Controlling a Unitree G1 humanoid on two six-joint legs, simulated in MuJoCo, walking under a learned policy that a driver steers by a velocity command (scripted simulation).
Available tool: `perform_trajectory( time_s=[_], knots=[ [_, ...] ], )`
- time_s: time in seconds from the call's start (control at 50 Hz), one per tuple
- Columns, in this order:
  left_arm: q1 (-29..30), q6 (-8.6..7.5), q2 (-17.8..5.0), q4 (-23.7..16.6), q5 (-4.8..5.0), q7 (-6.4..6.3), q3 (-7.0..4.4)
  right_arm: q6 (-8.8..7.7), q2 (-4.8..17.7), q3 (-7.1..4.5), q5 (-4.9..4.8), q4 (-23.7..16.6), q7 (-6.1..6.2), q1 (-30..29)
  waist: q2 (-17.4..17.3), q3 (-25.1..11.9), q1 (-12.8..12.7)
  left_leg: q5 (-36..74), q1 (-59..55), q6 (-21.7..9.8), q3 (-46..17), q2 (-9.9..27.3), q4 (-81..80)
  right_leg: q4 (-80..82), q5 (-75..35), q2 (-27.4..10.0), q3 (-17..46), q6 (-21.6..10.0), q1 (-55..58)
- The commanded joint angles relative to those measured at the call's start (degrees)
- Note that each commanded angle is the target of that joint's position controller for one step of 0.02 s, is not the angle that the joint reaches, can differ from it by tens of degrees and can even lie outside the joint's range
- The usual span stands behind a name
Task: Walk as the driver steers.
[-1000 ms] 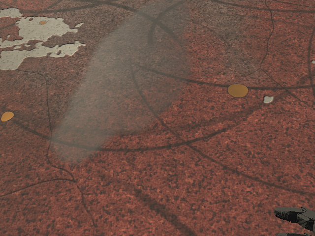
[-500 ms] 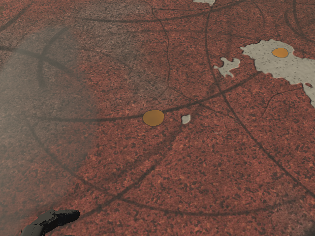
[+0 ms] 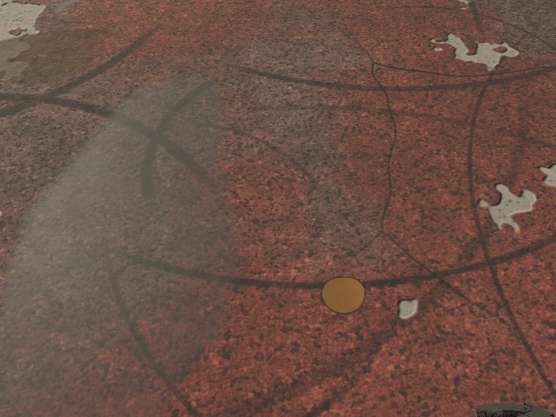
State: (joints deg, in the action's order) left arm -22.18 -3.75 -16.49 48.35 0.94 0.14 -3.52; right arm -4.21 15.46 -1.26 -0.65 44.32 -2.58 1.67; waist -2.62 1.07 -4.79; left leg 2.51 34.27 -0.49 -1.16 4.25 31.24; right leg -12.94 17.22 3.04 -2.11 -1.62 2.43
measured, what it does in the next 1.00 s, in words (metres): walks ahead, turning left: left foot, then right foot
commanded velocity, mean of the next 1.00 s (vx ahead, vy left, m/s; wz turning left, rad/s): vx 0.21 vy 0.00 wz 0.20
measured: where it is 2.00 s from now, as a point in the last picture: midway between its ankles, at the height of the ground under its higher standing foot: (240, 356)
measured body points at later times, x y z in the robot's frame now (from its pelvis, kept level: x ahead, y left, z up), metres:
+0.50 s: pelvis +0.24 +0.03 +0.00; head +0.27 +0.03 +0.45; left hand +0.42 +0.28 -0.10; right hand +0.29 -0.25 -0.13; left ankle +0.18 +0.13 -0.74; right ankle +0.37 -0.10 -0.72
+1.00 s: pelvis +0.28 +0.05 +0.00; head +0.30 +0.09 +0.45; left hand +0.36 +0.36 -0.13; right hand +0.43 -0.22 -0.10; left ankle +0.27 +0.14 -0.74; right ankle +0.34 -0.09 -0.68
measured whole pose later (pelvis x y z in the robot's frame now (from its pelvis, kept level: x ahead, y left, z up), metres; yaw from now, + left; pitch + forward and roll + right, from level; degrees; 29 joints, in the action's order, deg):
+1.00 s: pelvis +0.28 +0.05 +0.00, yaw +16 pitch +1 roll -3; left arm -3.0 1.6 -17.0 49.2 -0.2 -3.0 -5.0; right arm 1.8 16.7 -4.5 0.8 46.3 0.8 14.1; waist 1.8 2.8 1.7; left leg -15.5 17.7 -2.8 -0.6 0.0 32.1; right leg -55.0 25.7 -1.3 -0.9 2.2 -29.4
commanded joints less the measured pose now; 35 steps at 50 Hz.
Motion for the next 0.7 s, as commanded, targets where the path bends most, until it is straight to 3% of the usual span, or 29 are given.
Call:
perform_trajectory(
  time_s=[0.02,0.04,0.06,0.08,0.1,0.12,0.14,0.16,0.18,0.2,0.26,0.32,0.38,0.44,0.48,0.5,0.52,0.54,0.56,0.58,0.6,0.64,0.66,0.7],
  knots=[
    [-0.22,0.34,-10.46,-1.23,0.27,-0.65,-2.67,-1.20,6.34,-1.63,-0.07,-4.51,-0.54,-3.40,6.73,1.88,2.61,-4.98,-1.66,-2.26,0.60,-0.91,-2.26,-1.17,-26.22,-18.02,7.80,-8.04,1.20],
    [0.73,0.68,-10.83,-1.20,0.23,-0.78,-2.71,-1.29,7.48,-2.25,0.02,-3.60,-0.42,0.27,7.34,-0.45,4.91,-6.33,-7.52,-3.35,2.37,-2.63,-3.22,-5.69,-35.19,-17.04,6.79,-7.13,1.47],
    [1.06,1.06,-9.94,-1.20,-0.01,-0.92,-2.29,-1.26,9.70,-3.57,0.17,-1.09,0.02,8.24,6.57,-5.52,8.72,-5.72,-18.74,-4.95,3.87,-4.19,-3.84,-15.14,-41.63,-14.16,4.54,-5.65,-0.60],
    [0.34,1.12,-7.60,-2.34,-1.02,-1.19,-1.14,-1.10,13.50,-4.83,0.62,1.07,0.60,18.24,2.23,-13.90,12.23,-2.93,-35.82,-8.13,-4.33,3.46,-1.19,-31.04,-30.89,-11.03,2.10,-3.60,-10.52],
    [-6.80,-0.06,-0.70,-3.34,-1.03,-0.52,0.89,-0.61,18.34,-5.99,0.79,2.24,0.66,22.42,-13.03,-21.14,9.12,-15.72,-56.09,-17.83,-31.96,16.64,-6.54,-52.48,2.83,-0.35,1.33,0.97,-34.69],
    [-3.84,-1.30,-5.17,-2.38,-0.21,-0.29,0.06,-0.55,12.78,-4.47,-0.23,2.10,0.52,22.60,-10.11,-21.94,11.44,-24.14,-56.65,-17.73,-40.56,17.07,-13.22,-59.75,16.11,-0.77,9.47,0.61,-41.65],
    [1.22,-2.08,-8.56,-3.94,1.38,0.05,-0.98,-0.65,10.79,-3.72,-0.14,1.50,0.68,18.40,-6.91,-12.97,10.90,-24.83,-49.79,-14.99,-32.43,15.60,-14.41,-61.48,12.39,-3.88,9.16,-0.22,-46.24],
    [4.67,-2.36,-8.22,-4.77,1.39,-0.17,-0.79,-0.67,9.58,-3.39,0.26,0.69,0.81,14.57,-2.59,-8.16,9.41,-20.71,-41.97,-13.45,-25.81,13.44,-15.34,-59.13,7.15,-6.97,7.23,-0.50,-45.32],
    [6.66,-2.25,-7.73,-5.04,0.45,-0.43,-0.96,-0.76,7.99,-2.98,0.70,0.43,0.73,11.79,-0.84,-4.19,7.97,-15.14,-34.70,-12.90,-21.00,11.43,-17.02,-55.44,3.50,-8.80,6.39,-0.22,-43.55],
    [5.89,-1.67,-7.20,-4.74,-0.07,-0.62,-1.19,-1.06,6.63,-2.47,1.51,0.09,0.69,9.79,-2.14,-2.92,5.89,-5.88,-29.67,-12.33,-17.23,9.92,-18.12,-53.18,1.17,-10.07,6.66,0.15,-39.45],
    [2.76,0.15,-4.15,-3.55,-0.84,-1.12,-0.78,-1.76,6.92,-2.55,1.49,1.29,0.74,8.93,-1.62,-3.35,2.95,20.51,-23.43,-13.44,-8.27,8.59,-18.48,-48.13,0.52,-9.60,5.31,2.59,-32.74],
    [6.70,0.63,-2.27,-4.52,-1.35,-1.24,0.01,-1.18,8.31,-2.86,1.28,2.54,1.79,8.60,-1.72,-3.32,3.14,27.54,-22.20,-12.24,-1.68,6.25,-18.30,-36.30,-8.06,-8.99,3.98,3.69,-31.24],
    [11.95,0.53,-1.98,-4.99,-1.04,-0.66,0.30,-0.28,8.95,-2.83,1.13,4.15,2.35,10.99,-1.84,-4.20,5.65,24.00,-23.74,-10.71,0.49,4.99,-18.09,-25.54,-18.38,-7.01,2.96,3.42,-27.36],
    [14.94,0.45,-3.36,-5.59,-1.11,-0.23,-0.03,0.68,9.20,-2.76,0.74,5.93,2.53,12.06,-2.01,-3.91,6.53,19.65,-27.26,-10.51,-1.33,6.78,-16.04,-20.32,-18.66,-6.24,3.97,2.47,-26.21],
    [15.59,0.14,-4.60,-5.85,-1.74,-0.14,-0.53,1.45,9.35,-2.79,-0.01,6.66,2.67,11.65,-1.71,-3.37,5.77,16.77,-28.35,-9.65,-4.08,7.06,-12.08,-16.33,-16.39,-5.42,4.18,1.19,-24.32],
    [13.28,-0.12,-5.13,-4.93,-2.10,-0.23,-0.91,1.83,8.94,-2.62,-0.47,6.72,2.80,10.86,-0.95,-3.74,4.05,13.35,-27.99,-8.29,-4.79,5.76,-8.97,-11.55,-20.20,-4.83,3.68,0.32,-20.28],
    [11.44,-0.36,-7.89,-4.24,-2.57,-0.71,-1.71,1.84,7.92,-2.34,0.00,6.86,2.86,12.87,1.57,-5.03,4.07,8.67,-26.09,-5.81,-4.53,2.61,-4.94,-9.42,-35.08,-7.39,5.65,-1.01,-13.92],
    [10.23,-0.12,-11.77,-4.65,-3.01,-1.36,-2.50,1.28,6.06,-1.82,1.37,6.12,2.74,16.03,7.45,-9.55,6.17,-5.61,-18.84,-3.16,-2.93,-1.79,1.99,-14.52,-54.06,-15.03,10.97,-4.57,-2.66],
    [8.39,1.14,-11.23,-4.14,-2.38,-1.87,-2.73,1.28,3.20,-0.90,0.88,6.55,2.96,19.63,15.48,-14.73,5.51,-27.41,-9.29,0.00,0.45,-6.08,12.41,-15.38,-56.63,-23.21,18.45,-12.46,6.30],
    [6.27,1.92,-7.53,-4.15,-1.83,-1.94,-1.84,2.01,6.12,-1.51,-0.16,5.69,3.17,15.82,15.64,-16.01,1.99,-43.58,-5.19,1.63,-0.54,-6.74,22.79,-11.91,-50.15,-26.06,23.16,-15.31,5.62],
    [7.17,2.33,-8.12,-4.29,-1.74,-2.09,-1.84,3.02,9.07,-2.77,-0.97,4.67,3.42,13.57,12.72,-13.89,1.86,-43.87,-1.83,2.10,-1.35,-5.63,31.55,-9.40,-40.08,-25.54,22.27,-14.90,2.56],
    [14.21,2.45,-7.26,-5.52,-1.48,-2.54,-1.56,5.60,8.61,-3.62,-0.96,4.51,4.39,12.99,9.48,-8.47,4.44,-36.52,-1.25,3.25,-2.18,-2.39,34.91,-5.00,-22.48,-22.90,16.83,-12.50,-7.59],
    [17.15,2.53,-6.65,-5.70,-1.64,-2.64,-1.42,6.75,7.92,-3.82,-0.80,4.33,4.81,13.38,10.37,-6.54,5.77,-33.42,-3.57,3.77,-1.80,-1.39,32.97,-2.82,-15.42,-21.30,13.87,-11.24,-12.66],
    [19.93,2.90,-6.59,-5.24,-2.22,-2.75,-1.58,7.79,6.11,-3.76,-0.34,3.66,5.03,14.15,12.32,-4.83,6.79,-29.79,-8.54,4.41,1.08,-1.85,29.34,-0.87,-12.60,-18.96,8.07,-10.69,-19.18]
  ],
)
Next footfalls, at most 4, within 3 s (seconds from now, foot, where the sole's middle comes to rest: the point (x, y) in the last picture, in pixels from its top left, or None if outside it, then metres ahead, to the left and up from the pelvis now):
0.08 left None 0.22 0.13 -0.77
0.52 right None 0.41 -0.09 -0.77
0.90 left None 0.31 0.15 -0.77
1.38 right None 0.43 -0.04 -0.77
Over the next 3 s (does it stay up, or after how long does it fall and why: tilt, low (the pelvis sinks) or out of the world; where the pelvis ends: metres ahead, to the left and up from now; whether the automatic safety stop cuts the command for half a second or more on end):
stays up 1.19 0.33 0.00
